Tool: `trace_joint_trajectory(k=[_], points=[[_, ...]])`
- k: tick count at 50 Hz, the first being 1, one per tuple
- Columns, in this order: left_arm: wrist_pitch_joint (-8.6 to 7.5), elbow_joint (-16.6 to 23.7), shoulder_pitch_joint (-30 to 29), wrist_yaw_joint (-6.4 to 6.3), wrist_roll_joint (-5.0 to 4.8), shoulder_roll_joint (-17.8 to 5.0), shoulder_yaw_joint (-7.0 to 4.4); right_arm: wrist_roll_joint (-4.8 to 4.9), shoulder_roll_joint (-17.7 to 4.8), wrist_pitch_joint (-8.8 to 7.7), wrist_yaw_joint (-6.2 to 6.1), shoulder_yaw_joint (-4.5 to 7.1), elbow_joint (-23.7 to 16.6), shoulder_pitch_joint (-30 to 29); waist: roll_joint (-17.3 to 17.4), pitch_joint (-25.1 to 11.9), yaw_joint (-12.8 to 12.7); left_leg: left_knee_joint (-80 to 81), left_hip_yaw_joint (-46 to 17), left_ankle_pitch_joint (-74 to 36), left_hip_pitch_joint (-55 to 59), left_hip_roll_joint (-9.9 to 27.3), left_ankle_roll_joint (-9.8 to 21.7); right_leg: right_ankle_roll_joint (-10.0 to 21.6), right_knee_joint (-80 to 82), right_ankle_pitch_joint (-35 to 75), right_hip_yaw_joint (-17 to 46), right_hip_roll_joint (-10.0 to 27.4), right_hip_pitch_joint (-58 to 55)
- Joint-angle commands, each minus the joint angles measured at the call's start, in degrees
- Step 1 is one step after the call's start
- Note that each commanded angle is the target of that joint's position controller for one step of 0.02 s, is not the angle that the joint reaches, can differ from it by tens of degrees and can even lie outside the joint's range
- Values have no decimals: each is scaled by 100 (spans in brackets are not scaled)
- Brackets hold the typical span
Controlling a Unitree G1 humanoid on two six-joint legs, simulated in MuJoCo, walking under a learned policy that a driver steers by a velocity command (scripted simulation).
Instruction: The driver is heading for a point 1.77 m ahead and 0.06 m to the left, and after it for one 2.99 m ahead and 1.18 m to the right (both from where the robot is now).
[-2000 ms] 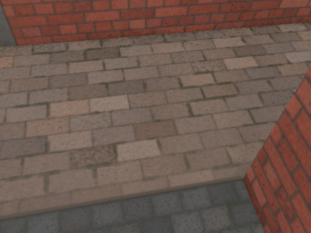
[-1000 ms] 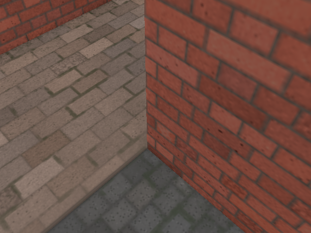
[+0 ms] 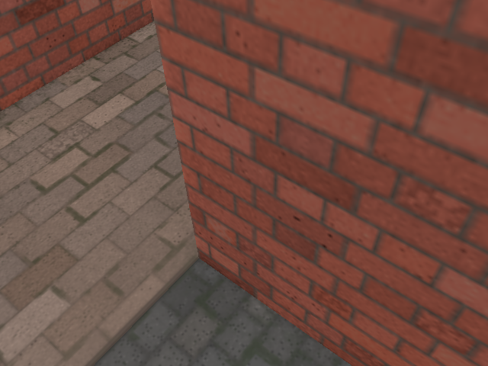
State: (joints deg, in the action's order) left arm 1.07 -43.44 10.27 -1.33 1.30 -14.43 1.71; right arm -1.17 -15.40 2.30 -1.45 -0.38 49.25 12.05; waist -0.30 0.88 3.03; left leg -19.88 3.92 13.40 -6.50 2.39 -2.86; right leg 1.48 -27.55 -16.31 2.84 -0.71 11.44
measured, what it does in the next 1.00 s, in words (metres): steps to the left: left foot, then right foot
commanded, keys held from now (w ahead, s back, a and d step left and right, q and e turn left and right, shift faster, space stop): w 1.00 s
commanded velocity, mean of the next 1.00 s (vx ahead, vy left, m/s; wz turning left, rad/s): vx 0.16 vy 0.18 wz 0.00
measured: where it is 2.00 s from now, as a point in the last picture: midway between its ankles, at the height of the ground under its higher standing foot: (52, 360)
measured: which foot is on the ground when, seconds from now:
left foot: down 0.00-0.26, up 0.28-0.64, down 0.66-0.98, up 1.00-1.00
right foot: down 0.00-0.66, up 0.68-0.96, down 0.98-1.00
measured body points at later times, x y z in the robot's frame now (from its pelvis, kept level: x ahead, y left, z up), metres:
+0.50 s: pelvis +0.03 +0.05 +0.00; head +0.06 +0.02 +0.45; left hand +0.05 +0.36 -0.10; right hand +0.13 -0.22 -0.13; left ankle +0.05 +0.23 -0.67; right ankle -0.02 -0.10 -0.74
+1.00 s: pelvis +0.17 +0.23 -0.02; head +0.20 +0.20 +0.43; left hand +0.31 +0.50 -0.11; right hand +0.26 -0.04 -0.16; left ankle +0.13 +0.30 -0.74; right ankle +0.20 +0.16 -0.75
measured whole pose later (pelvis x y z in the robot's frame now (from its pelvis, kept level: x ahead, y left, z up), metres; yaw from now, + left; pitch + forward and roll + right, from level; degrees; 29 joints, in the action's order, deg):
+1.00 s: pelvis +0.17 +0.23 -0.02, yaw +1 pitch +1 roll +3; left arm -1.5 -40.2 12.4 -4.7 0.0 -15.0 -0.6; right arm 0.3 -16.8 1.6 -0.2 2.3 42.9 15.1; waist 0.9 2.0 1.8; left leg -36.3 1.4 23.3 -14.4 -9.1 5.4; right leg 5.0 -39.1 -18.3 -4.8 1.7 21.6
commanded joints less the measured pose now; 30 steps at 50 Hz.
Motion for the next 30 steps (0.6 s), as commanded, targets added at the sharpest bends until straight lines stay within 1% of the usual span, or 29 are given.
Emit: trace_joint_trajectory(k=[1,13,14,15,16,17,18,19,20,21,22,23,24,25,26,28,30], points=[[-72,279,-127,-31,-2,-709,-185,4,-635,-65,-16,130,-162,27,-128,-274,4,130,-364,-1212,379,224,277,85,539,1553,560,474,189],[-64,-22,-94,-65,-18,-792,-220,16,-708,-89,-13,107,202,18,-99,-260,15,234,-347,-1322,409,227,271,95,604,1738,517,444,43],[-81,-68,920,-240,-170,-1627,-593,175,-1203,61,5,295,0,-230,368,-390,-719,-1448,236,887,-1034,-391,281,480,1014,-318,1856,1370,-921],[-87,-293,1434,-363,-248,-2030,-717,98,-878,107,83,264,-245,-579,-340,-103,-911,-2672,-510,1560,-2793,-386,362,1043,1566,-2476,3362,2236,-1431],[-230,-406,1425,-431,-171,-1968,-678,114,-710,67,149,301,-336,-517,-624,136,-643,-3779,-1343,1583,-3375,-426,477,1159,1777,-2768,3903,2646,-1144],[-361,-390,1192,-466,-154,-1604,-614,153,-668,-9,188,332,-305,-280,-805,375,-380,-4325,-1811,1316,-3691,-438,571,1064,1676,-1996,3412,2571,-971],[-414,-314,956,-506,-190,-1291,-568,122,-693,-88,191,354,-280,-127,-891,423,-250,-4521,-1904,962,-3860,-392,574,926,1516,-914,2583,2278,-991],[-413,-229,882,-528,-209,-1112,-557,27,-678,-114,176,354,-308,-107,-798,297,-232,-4454,-1905,659,-3805,-349,542,801,1371,-74,1996,2056,-981],[-395,-178,831,-530,-227,-1069,-561,-30,-590,-105,186,320,-390,-119,-704,127,-206,-4248,-1790,431,-3658,-285,467,701,1294,444,1614,1908,-952],[-379,-159,880,-525,-203,-1123,-585,-50,-446,-77,217,254,-489,-185,-701,14,-218,-4083,-1591,258,-3486,-268,359,703,1292,840,1376,1847,-851],[-360,-165,975,-520,-171,-1226,-622,-43,-320,-49,250,186,-604,-246,-773,-21,-229,-3922,-1412,148,-3369,-209,238,755,1345,1067,1240,1871,-726],[-341,-169,1052,-516,-156,-1330,-664,-33,-265,-29,270,136,-722,-289,-882,15,-234,-3734,-1290,70,-3293,-112,133,778,1421,1135,1165,1920,-586],[-325,-160,1108,-512,-161,-1419,-704,-25,-253,-18,280,103,-832,-327,-994,84,-239,-3520,-1208,-4,-3229,-24,58,754,1501,1091,1105,1952,-456],[-320,-165,1161,-513,-190,-1495,-735,-10,-250,-22,283,75,-939,-365,-1074,176,-248,-3316,-1147,-109,-3154,44,12,675,1592,961,1053,1970,-348],[-313,-127,1125,-515,-219,-1574,-769,-3,-242,-24,291,55,-1007,-344,-1156,223,-205,-3026,-1093,-209,-2971,78,-3,554,1610,863,907,1920,-240],[-311,18,926,-508,-265,-1714,-830,19,-289,-26,331,55,-1066,-241,-1236,259,-113,-2424,-848,-358,-2129,-36,28,274,1579,627,507,1712,236],[-300,173,750,-480,-248,-1811,-869,59,-403,-14,385,107,-1048,-14,-1342,210,30,-2066,-535,-382,-1112,-231,178,104,1464,423,238,1647,730]])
